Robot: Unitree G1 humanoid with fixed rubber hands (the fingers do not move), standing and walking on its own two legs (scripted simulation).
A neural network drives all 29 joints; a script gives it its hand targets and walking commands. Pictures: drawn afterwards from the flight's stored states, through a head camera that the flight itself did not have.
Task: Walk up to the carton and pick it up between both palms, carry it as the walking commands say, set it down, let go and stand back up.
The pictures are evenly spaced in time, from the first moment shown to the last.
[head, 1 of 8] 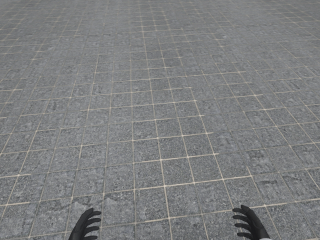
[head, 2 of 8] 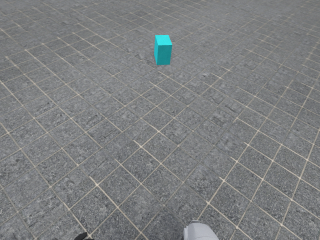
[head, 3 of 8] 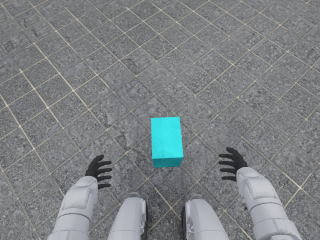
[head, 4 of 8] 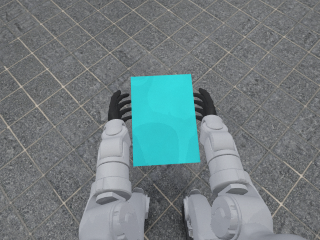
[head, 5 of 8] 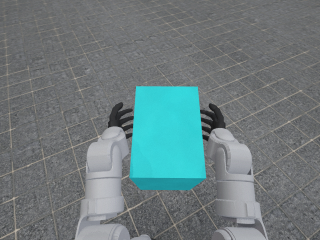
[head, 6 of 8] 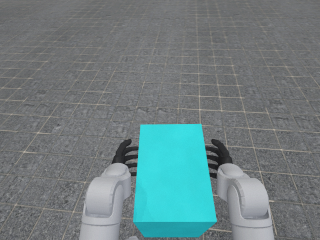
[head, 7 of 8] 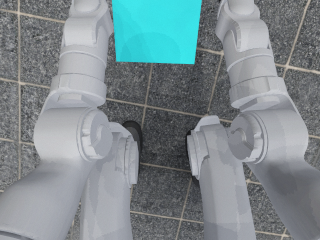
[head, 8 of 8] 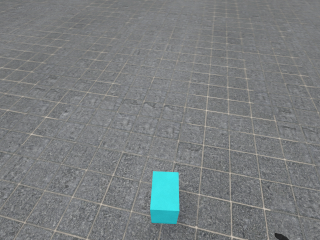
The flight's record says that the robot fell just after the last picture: no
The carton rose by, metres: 0.70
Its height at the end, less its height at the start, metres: +0.00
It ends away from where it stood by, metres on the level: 0.90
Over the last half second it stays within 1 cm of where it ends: yes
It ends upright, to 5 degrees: yes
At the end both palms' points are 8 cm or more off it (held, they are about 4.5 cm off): yes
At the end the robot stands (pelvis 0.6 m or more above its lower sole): yes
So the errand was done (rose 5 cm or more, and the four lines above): yes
